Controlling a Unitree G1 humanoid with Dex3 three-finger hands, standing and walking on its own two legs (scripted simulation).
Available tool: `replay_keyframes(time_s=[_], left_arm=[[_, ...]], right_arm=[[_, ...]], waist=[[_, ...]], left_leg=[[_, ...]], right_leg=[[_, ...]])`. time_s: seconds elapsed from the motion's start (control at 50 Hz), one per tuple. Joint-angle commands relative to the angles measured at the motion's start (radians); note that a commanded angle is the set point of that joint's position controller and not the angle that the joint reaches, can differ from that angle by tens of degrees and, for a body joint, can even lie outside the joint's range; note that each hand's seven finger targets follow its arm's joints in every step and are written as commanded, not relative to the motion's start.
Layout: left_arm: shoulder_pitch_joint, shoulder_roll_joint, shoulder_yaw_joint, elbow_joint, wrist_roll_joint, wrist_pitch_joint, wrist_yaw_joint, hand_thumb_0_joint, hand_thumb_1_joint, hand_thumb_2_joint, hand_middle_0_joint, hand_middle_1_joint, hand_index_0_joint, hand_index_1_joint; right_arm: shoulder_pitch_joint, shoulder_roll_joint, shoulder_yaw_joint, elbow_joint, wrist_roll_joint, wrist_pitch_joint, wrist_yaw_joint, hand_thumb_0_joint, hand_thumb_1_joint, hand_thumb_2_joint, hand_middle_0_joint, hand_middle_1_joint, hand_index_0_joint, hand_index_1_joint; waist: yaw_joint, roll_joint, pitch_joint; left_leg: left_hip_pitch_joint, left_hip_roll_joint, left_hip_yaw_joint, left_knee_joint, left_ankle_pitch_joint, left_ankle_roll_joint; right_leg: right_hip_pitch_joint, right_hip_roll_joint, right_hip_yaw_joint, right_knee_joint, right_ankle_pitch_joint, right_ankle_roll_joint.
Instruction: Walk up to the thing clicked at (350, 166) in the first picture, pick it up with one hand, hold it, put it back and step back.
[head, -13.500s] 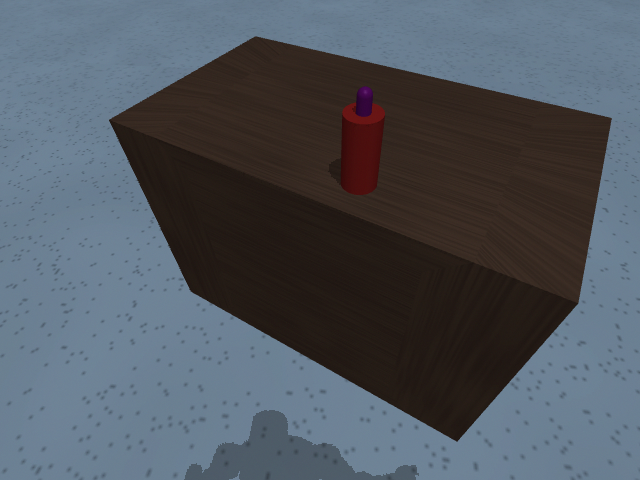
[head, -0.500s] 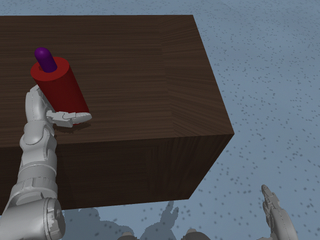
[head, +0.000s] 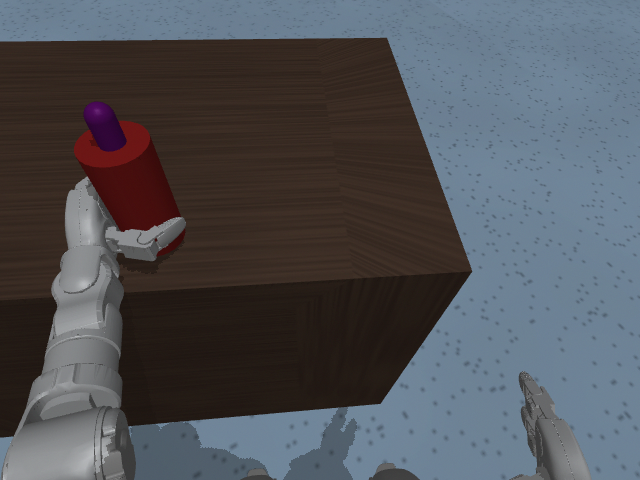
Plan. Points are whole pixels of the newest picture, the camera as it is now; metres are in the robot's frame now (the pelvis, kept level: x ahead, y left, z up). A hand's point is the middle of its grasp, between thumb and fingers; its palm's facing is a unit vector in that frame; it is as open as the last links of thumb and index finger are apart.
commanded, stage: settle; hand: left
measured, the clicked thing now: (131, 181) +0.45 +0.21 +0.13
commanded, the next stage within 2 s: lift in 0.68 s
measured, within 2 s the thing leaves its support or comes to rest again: leaves its support in 0.08 s
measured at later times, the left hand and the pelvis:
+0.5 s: hand (140, 189) +0.44 +0.20 +0.13, palm faces +0.16 -0.99 -0.01, open 10.2 cm; pelvis +0.00 -0.01 +0.01, yaw +0 degrees
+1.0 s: hand (137, 171) +0.44 +0.20 +0.16, palm faces +0.17 -0.98 +0.00, open 10.2 cm; pelvis +0.00 -0.01 +0.02, yaw +0 degrees
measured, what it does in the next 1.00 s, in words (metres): stands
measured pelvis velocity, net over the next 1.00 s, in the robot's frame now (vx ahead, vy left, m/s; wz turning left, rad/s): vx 0.00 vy -0.01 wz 0.00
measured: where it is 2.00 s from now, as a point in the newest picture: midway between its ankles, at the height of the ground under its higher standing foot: outside the picture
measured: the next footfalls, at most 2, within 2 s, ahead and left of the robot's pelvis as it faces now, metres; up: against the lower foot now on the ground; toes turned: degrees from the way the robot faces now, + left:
none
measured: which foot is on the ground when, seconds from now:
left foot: down 0.00-1.00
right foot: down 0.00-1.00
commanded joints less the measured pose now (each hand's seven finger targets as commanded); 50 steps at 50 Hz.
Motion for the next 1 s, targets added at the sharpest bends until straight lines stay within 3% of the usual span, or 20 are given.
replay_keyframes(time_s=[0.0, 0.04, 0.08, 0.12, 0.14, 0.18, 0.22, 0.28, 0.34, 0.38, 0.56, 0.64, 0.7, 0.72, 0.76, 0.78, 0.82, 0.88, 0.9, 0.98], left_arm=[[-0.481, 0.291, 0.076, -0.326, -0.025, -0.083, 0.008, 0.0, 0.154, 1.247, -1.321, -1.368, -1.316, -1.393], [-0.568, 0.245, 0.017, -0.421, -0.027, -0.078, 0.003, 0.0, 0.131, 1.236, -1.302, -1.354, -1.297, -1.378], [-0.52, 0.286, 0.07, -0.374, -0.028, -0.055, 0.018, 0.0, 0.122, 1.252, -1.308, -1.373, -1.306, -1.396], [-0.498, 0.278, 0.053, -0.369, -0.021, -0.041, 0.022, 0.0, 0.107, 1.254, -1.296, -1.365, -1.292, -1.39], [-0.511, 0.268, 0.06, -0.372, -0.026, -0.037, 0.023, 0.0, 0.086, 1.255, -1.294, -1.371, -1.292, -1.396], [-0.518, 0.25, 0.039, -0.367, -0.024, -0.026, 0.02, 0.0, 0.118, 1.266, -1.294, -1.372, -1.293, -1.395], [-0.491, 0.257, 0.046, -0.343, -0.024, -0.011, 0.021, 0.0, 0.101, 1.281, -1.293, -1.385, -1.293, -1.409], [-0.506, 0.233, 0.035, -0.331, -0.034, 0.001, 0.016, 0.0, 0.096, 1.289, -1.307, -1.396, -1.307, -1.42], [-0.529, 0.262, 0.041, -0.337, -0.028, 0.005, 0.01, 0.0, 0.084, 1.293, -1.308, -1.405, -1.311, -1.427], [-0.54, 0.247, 0.03, -0.348, -0.034, 0.01, 0.008, 0.0, 0.106, 1.304, -1.311, -1.408, -1.312, -1.431], [-0.565, 0.286, 0.052, -0.354, -0.037, 0.024, 0.027, 0.0, 0.118, 1.308, -1.307, -1.412, -1.312, -1.432], [-0.582, 0.273, 0.033, -0.367, -0.035, 0.03, 0.02, 0.0, 0.146, 1.323, -1.305, -1.413, -1.309, -1.434], [-0.596, 0.275, 0.037, -0.361, -0.038, 0.033, 0.024, 0.0, 0.128, 1.332, -1.32, -1.425, -1.323, -1.447], [-0.612, 0.258, 0.02, -0.38, -0.041, 0.033, 0.022, 0.0, 0.122, 1.324, -1.317, -1.42, -1.319, -1.443], [-0.591, 0.283, 0.042, -0.347, -0.036, 0.039, 0.03, 0.0, 0.118, 1.341, -1.325, -1.436, -1.33, -1.458], [-0.6, 0.3, 0.052, -0.347, -0.036, 0.042, 0.033, 0.0, 0.159, 1.302, -1.299, -1.426, -1.32, -1.431], [-0.578, 0.27, 0.035, -0.357, -0.039, 0.049, 0.033, 0.0, 0.181, 1.309, -1.309, -1.435, -1.329, -1.439], [-0.558, 0.258, 0.03, -0.394, -0.04, 0.062, 0.035, 0.0, 0.169, 1.313, -1.325, -1.444, -1.347, -1.448], [-0.547, 0.258, 0.032, -0.397, -0.046, 0.07, 0.036, 0.0, 0.155, 1.313, -1.332, -1.448, -1.353, -1.453], [-0.539, 0.244, 0.022, -0.461, -0.04, 0.101, 0.044, 0.0, 0.172, 1.313, -1.329, -1.445, -1.348, -1.451]], right_arm=[[0.036, -0.141, -0.078, -0.145, 0.008, -0.043, -0.015, 0.0, 0.511, -0.061, 0.049, 0.05, 0.049, 0.05], [0.002, -0.137, -0.077, -0.157, 0.005, -0.045, -0.015, 0.0, 0.515, -0.06, 0.049, 0.05, 0.049, 0.05], [-0.001, -0.147, -0.089, -0.13, 0.009, -0.046, -0.02, 0.0, 0.515, -0.06, 0.049, 0.05, 0.049, 0.05], [-0.011, -0.126, -0.07, -0.11, 0.013, -0.043, -0.017, 0.0, 0.517, -0.06, 0.049, 0.05, 0.049, 0.05], [-0.026, -0.157, -0.101, -0.135, 0.011, -0.048, -0.022, 0.0, 0.517, -0.059, 0.049, 0.05, 0.049, 0.05], [-0.028, -0.124, -0.072, -0.122, 0.013, -0.05, -0.021, 0.0, 0.525, -0.057, 0.049, 0.05, 0.049, 0.05], [-0.032, -0.16, -0.104, -0.109, 0.017, -0.056, -0.029, 0.0, 0.523, -0.058, 0.049, 0.05, 0.049, 0.05], [-0.066, -0.129, -0.073, -0.118, 0.023, -0.062, -0.028, 0.0, 0.525, -0.058, 0.049, 0.05, 0.049, 0.05], [-0.054, -0.116, -0.063, -0.054, 0.022, -0.066, -0.028, 0.0, 0.527, -0.057, 0.049, 0.05, 0.049, 0.05], [-0.064, -0.144, -0.081, -0.085, 0.023, -0.072, -0.033, 0.0, 0.528, -0.057, 0.049, 0.05, 0.049, 0.05], [-0.066, -0.126, -0.067, -0.02, 0.031, -0.086, -0.046, 0.0, 0.537, -0.054, 0.049, 0.05, 0.049, 0.05], [-0.101, -0.119, -0.053, -0.015, 0.034, -0.095, -0.053, 0.0, 0.541, -0.054, 0.049, 0.05, 0.049, 0.05], [-0.131, -0.145, -0.077, 0.019, 0.033, -0.105, -0.056, 0.0, 0.539, -0.054, 0.049, 0.05, 0.049, 0.05], [-0.128, -0.112, -0.047, 0.011, 0.035, -0.103, -0.053, 0.0, 0.536, -0.055, 0.049, 0.05, 0.049, 0.05], [-0.112, -0.119, -0.053, 0.011, 0.035, -0.106, -0.057, 0.0, 0.541, -0.054, 0.049, 0.05, 0.049, 0.05], [-0.128, -0.155, -0.084, 0.01, 0.035, -0.108, -0.061, 0.0, 0.55, -0.051, 0.048, 0.05, 0.049, 0.05], [-0.116, -0.153, -0.082, -0.018, 0.037, -0.112, -0.064, 0.0, 0.545, -0.052, 0.048, 0.05, 0.049, 0.05], [-0.071, -0.12, -0.058, -0.02, 0.039, -0.117, -0.062, 0.0, 0.539, -0.053, 0.049, 0.05, 0.049, 0.05], [-0.085, -0.146, -0.085, -0.016, 0.042, -0.119, -0.065, 0.0, 0.538, -0.053, 0.048, 0.05, 0.049, 0.05], [-0.086, -0.12, -0.062, -0.02, 0.044, -0.127, -0.063, 0.0, 0.541, -0.052, 0.048, 0.05, 0.049, 0.05]], waist=[[0.009, 0.14, -0.484], [-0.01, 0.168, -0.484], [0.008, 0.145, -0.457], [0.014, 0.149, -0.425], [0.003, 0.131, -0.433], [0.004, 0.142, -0.428], [0.002, 0.114, -0.413], [0.009, 0.073, -0.406], [0.022, 0.122, -0.385], [0.007, 0.094, -0.416], [0.022, 0.081, -0.355], [0.017, 0.086, -0.398], [0.023, 0.109, -0.367], [0.025, 0.115, -0.398], [0.022, 0.073, -0.383], [0.02, 0.067, -0.369], [0.02, 0.066, -0.386], [0.032, 0.088, -0.42], [0.032, 0.094, -0.391], [0.043, 0.1, -0.388]], left_leg=[[0.369, -0.003, -0.004, -0.116, 0.477, 0.002], [0.4, -0.001, -0.006, -0.116, 0.503, 0.0], [0.378, -0.002, -0.009, -0.121, 0.521, 0.001], [0.358, -0.009, 0.002, -0.136, 0.453, 0.007], [0.378, -0.002, -0.005, -0.144, 0.451, 0.002], [0.385, -0.006, 0.0, -0.144, 0.453, 0.003], [0.389, -0.004, -0.001, -0.156, 0.451, 0.004], [0.367, -0.009, 0.005, -0.168, 0.406, 0.012], [0.373, -0.01, 0.011, -0.175, 0.434, 0.006], [0.405, -0.004, 0.004, -0.181, 0.446, 0.006], [0.358, -0.023, 0.024, -0.215, 0.307, 0.015], [0.406, -0.022, 0.027, -0.214, 0.359, 0.017], [0.422, -0.014, 0.014, -0.233, 0.35, 0.007], [0.442, -0.015, 0.014, -0.23, 0.356, 0.009], [0.403, -0.018, 0.018, -0.237, 0.333, 0.013], [0.398, -0.019, 0.019, -0.244, 0.312, 0.013], [0.433, -0.019, 0.02, -0.246, 0.322, 0.012], [0.468, -0.015, 0.018, -0.237, 0.421, 0.007], [0.464, -0.018, 0.022, -0.238, 0.416, 0.008], [0.478, -0.018, 0.025, -0.244, 0.442, 0.009]], right_leg=[[0.173, 0.022, -0.047, -0.087, 0.407, -0.046], [0.158, 0.024, -0.049, -0.093, 0.423, -0.045], [0.182, 0.022, -0.05, -0.097, 0.44, -0.044], [0.192, 0.019, -0.042, -0.115, 0.41, -0.042], [0.183, 0.022, -0.048, -0.115, 0.391, -0.045], [0.186, 0.02, -0.047, -0.127, 0.4, -0.042], [0.194, 0.021, -0.048, -0.134, 0.399, -0.042], [0.228, 0.022, -0.047, -0.153, 0.387, -0.038], [0.217, 0.019, -0.045, -0.153, 0.396, -0.041], [0.223, 0.021, -0.049, -0.157, 0.4, -0.041], [0.261, 0.013, -0.034, -0.208, 0.335, -0.032], [0.278, 0.012, -0.031, -0.215, 0.382, -0.032], [0.237, 0.017, -0.042, -0.213, 0.338, -0.041], [0.257, 0.017, -0.043, -0.217, 0.348, -0.04], [0.286, 0.015, -0.04, -0.227, 0.346, -0.035], [0.278, 0.015, -0.039, -0.232, 0.328, -0.036], [0.282, 0.015, -0.041, -0.238, 0.333, -0.036], [0.306, 0.018, -0.049, -0.226, 0.4, -0.036], [0.301, 0.017, -0.046, -0.233, 0.402, -0.035], [0.32, 0.015, -0.046, -0.238, 0.427, -0.033]])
